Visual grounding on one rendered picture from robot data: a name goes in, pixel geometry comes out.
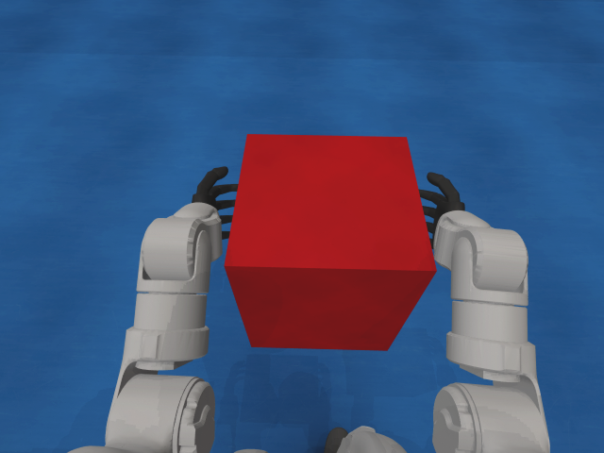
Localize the robot left forearm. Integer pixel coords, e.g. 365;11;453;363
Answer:
106;202;223;441

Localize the robot left upper arm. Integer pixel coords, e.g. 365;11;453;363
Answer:
67;374;215;453

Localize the robot right hand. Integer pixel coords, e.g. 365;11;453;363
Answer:
418;172;465;249

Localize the carton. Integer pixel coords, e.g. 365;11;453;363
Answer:
225;134;437;351

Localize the right robot shin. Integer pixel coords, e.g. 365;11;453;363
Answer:
337;426;376;453

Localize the robot left hand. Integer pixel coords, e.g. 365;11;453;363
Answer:
192;166;239;240

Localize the robot right upper arm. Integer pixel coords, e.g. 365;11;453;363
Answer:
432;382;549;453

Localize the right robot foot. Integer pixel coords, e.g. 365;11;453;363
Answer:
324;428;348;453

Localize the robot right forearm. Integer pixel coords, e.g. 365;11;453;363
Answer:
433;210;550;453

